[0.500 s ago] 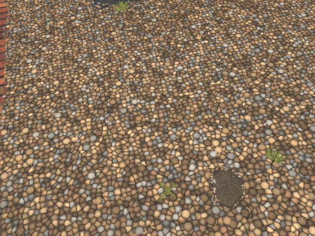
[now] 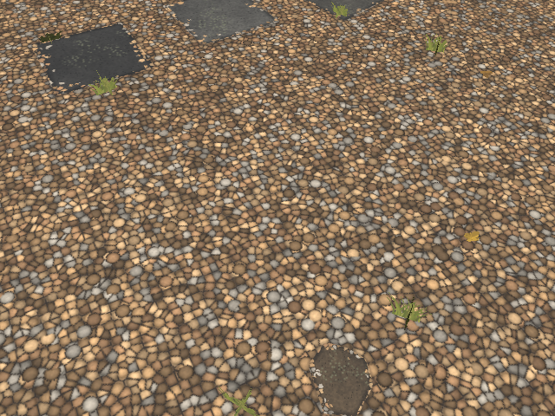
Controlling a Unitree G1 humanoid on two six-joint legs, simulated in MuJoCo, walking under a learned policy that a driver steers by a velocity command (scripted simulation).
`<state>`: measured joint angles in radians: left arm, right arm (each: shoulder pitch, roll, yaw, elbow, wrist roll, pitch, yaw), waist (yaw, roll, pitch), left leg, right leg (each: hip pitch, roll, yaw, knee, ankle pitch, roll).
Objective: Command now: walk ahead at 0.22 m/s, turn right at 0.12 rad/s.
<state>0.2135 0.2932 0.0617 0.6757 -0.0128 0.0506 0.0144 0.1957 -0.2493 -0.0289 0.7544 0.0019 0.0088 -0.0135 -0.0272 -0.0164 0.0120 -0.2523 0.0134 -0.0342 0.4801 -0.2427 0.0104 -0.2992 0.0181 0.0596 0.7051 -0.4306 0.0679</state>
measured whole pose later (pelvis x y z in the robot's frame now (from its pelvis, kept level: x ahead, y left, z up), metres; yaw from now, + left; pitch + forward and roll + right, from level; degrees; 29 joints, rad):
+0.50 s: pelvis +0.16 +0.04 -0.02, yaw -1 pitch +1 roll -1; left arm 0.41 0.30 0.05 0.81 0.00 -0.03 0.02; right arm 0.05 -0.30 -0.04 0.69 -0.01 -0.08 0.04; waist 0.07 0.00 0.05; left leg -0.49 0.00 0.03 0.60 -0.14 0.04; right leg -0.11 0.00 0.09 0.81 -0.56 0.04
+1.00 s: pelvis +0.26 +0.04 +0.00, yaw +0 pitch -1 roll +1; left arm 0.21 0.24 0.03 0.83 0.01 -0.01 0.03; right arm 0.15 -0.24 0.00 0.89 -0.02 -0.01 0.01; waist -0.01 0.01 0.03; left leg -0.22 -0.04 0.04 0.48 -0.24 0.04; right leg -0.23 -0.03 0.03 0.51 -0.26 0.03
